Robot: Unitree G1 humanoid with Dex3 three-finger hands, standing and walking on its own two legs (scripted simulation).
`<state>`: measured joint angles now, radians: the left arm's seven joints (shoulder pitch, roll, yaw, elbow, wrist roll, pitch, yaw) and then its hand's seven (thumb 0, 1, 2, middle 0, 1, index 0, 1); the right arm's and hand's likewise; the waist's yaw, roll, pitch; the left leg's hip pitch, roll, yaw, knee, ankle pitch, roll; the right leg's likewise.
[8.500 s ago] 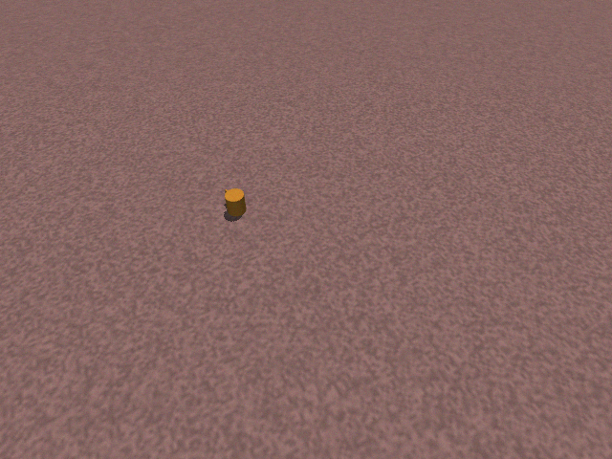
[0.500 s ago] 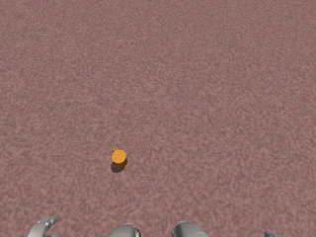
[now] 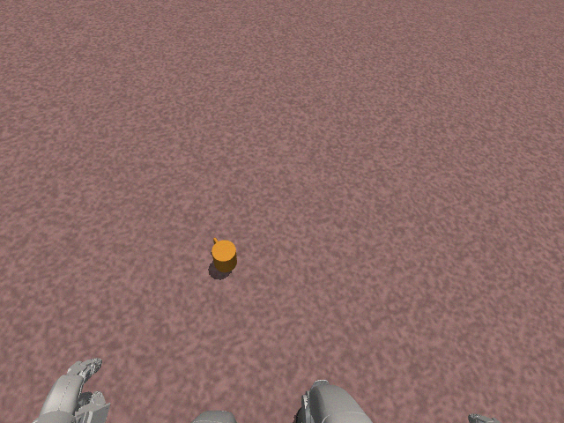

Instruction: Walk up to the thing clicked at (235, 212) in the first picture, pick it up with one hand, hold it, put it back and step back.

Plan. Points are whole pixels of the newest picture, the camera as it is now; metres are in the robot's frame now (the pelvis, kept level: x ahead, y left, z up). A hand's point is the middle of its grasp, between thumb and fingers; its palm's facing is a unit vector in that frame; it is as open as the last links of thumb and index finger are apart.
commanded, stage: walk up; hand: left
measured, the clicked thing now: (222, 253) +0.70 +0.21 -0.71
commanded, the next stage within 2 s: stand in 1.60 s
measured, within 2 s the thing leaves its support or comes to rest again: neither
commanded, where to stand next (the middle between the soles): +0.29 -0.03 m, yaw +0 degrees
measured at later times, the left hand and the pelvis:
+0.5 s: hand out of the picture -0.05 +0.22 -0.12, palm faces -0.01 -0.91 -0.41, open 7.4 cm; pelvis -0.10 -0.05 +0.01, yaw -3 degrees
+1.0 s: hand out of the picture -0.01 +0.21 -0.13, palm faces +0.02 -0.93 -0.38, open 7.4 cm; pelvis -0.09 -0.05 +0.01, yaw +0 degrees
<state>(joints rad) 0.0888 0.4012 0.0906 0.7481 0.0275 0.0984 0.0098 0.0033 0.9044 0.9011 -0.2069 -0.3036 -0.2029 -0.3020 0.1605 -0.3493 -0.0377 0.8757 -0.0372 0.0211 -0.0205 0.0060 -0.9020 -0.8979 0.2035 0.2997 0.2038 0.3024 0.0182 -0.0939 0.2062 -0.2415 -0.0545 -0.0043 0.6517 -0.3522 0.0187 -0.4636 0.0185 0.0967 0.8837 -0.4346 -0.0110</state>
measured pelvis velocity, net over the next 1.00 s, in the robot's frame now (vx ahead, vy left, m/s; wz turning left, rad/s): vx -0.09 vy -0.05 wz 0.01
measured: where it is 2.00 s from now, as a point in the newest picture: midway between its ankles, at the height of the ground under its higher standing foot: outside the picture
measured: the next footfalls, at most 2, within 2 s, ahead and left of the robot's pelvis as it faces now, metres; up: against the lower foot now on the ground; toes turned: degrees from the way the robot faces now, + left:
right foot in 0.30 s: -0.03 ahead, -0.18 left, +0.00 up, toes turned -1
left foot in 0.64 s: -0.04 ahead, +0.09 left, +0.00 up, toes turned -1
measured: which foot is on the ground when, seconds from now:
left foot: down 0.00-0.34, up 0.36-0.62, down 0.64-1.00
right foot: up 0.00-0.28, down 0.30-1.00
